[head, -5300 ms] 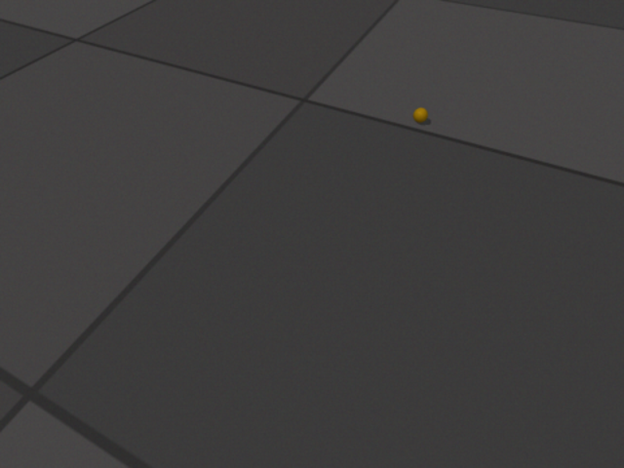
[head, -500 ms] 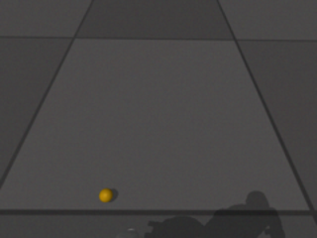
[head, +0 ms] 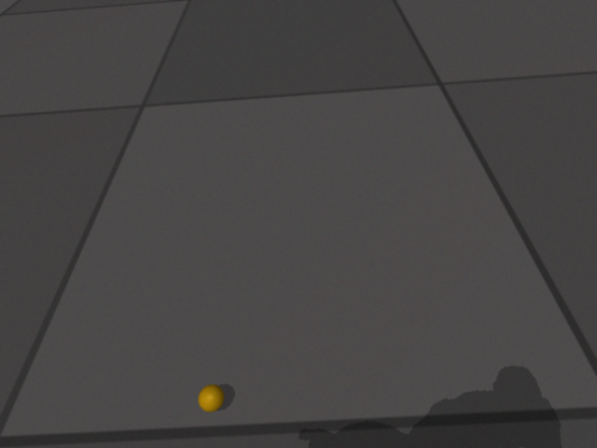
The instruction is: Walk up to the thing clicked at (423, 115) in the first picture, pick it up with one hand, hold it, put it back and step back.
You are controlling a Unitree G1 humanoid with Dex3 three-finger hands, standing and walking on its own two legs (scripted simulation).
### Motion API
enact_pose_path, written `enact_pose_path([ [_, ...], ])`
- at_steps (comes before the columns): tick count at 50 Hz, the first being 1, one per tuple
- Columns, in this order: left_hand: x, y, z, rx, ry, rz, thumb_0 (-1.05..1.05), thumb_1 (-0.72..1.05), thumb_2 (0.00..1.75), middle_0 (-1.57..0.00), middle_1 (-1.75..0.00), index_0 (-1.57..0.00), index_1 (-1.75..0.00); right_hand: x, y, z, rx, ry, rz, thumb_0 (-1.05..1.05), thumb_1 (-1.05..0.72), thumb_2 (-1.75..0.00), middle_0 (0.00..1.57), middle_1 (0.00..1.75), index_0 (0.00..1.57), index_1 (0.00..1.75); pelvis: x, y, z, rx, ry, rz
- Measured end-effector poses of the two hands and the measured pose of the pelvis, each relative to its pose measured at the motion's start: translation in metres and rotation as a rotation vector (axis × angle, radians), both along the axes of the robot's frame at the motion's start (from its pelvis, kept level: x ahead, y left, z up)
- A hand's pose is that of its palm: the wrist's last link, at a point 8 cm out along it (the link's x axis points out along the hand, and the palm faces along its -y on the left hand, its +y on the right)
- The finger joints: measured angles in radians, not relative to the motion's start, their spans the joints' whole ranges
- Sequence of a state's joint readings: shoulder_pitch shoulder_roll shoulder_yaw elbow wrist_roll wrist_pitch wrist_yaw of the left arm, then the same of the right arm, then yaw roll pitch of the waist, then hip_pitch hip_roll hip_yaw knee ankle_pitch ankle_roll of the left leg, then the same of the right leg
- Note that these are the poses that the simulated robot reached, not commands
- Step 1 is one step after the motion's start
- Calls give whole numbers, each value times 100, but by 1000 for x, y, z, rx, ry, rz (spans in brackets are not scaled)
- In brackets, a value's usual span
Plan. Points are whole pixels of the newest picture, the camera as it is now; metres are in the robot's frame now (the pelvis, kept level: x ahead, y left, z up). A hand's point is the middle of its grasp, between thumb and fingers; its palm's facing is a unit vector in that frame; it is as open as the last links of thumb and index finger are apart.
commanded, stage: walk up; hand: left
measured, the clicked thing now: (211, 398) +0.39 +0.34 -0.72
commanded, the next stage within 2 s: stand in 1.08 s
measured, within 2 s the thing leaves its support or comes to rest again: neither
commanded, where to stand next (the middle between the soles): +0.07 +0.01 m, yaw +2 degrees
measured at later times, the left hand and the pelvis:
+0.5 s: hand out of the picture +0.11 +0.25 -0.14, palm faces -0.01 -0.95 -0.33, open 7.4 cm; pelvis +0.01 +0.00 +0.02, yaw +0 degrees
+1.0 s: hand out of the picture +0.10 +0.26 -0.14, palm faces +0.02 -0.94 -0.34, open 7.4 cm; pelvis +0.03 +0.01 +0.02, yaw +1 degrees
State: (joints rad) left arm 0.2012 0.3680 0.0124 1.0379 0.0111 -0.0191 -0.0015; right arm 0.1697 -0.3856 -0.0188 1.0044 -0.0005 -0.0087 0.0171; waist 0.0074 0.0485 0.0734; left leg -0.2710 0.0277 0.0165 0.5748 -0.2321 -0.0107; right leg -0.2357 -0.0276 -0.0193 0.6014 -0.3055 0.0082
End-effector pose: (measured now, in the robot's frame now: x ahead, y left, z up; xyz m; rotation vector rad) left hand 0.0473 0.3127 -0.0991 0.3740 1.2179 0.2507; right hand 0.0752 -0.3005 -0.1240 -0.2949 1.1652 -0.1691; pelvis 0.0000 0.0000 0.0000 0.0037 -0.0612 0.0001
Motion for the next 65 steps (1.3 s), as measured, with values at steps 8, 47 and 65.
enact_pose_path([
  [8,45,-15,0,-56,-80,-22,0,90,90,-21,-30,-20,-30,3,5,10,-2,32,2,1,-90,-90,20,29,20,30,8,-2,8,-2,1,3],
  [47,39,-5,-3,-78,17,39,0,90,90,-21,-30,-20,-30,28,17,21,-19,63,-2,1,-90,-90,20,29,20,30,26,9,19,-9,15,17],
  [65,51,-8,-2,-77,-6,16,0,90,90,-21,-30,-20,-30,41,12,27,-34,35,-2,1,-90,-90,20,29,20,30,26,7,20,-9,15,15],
])
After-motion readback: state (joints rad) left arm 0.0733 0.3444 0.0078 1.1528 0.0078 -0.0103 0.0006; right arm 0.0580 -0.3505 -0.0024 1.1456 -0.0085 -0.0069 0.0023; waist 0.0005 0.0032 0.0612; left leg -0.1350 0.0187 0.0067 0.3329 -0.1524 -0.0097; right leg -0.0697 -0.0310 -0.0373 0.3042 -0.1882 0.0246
